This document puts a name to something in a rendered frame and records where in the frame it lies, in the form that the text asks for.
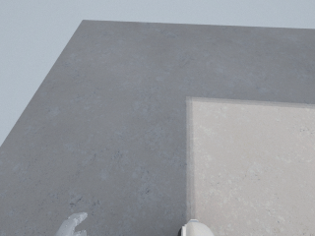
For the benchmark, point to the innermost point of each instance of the robot left hand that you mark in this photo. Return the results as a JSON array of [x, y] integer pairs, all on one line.
[[67, 227]]

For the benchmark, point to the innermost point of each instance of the robot right thigh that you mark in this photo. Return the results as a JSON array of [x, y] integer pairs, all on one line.
[[196, 229]]

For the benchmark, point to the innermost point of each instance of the right robot shin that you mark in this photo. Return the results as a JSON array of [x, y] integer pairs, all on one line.
[[193, 220]]

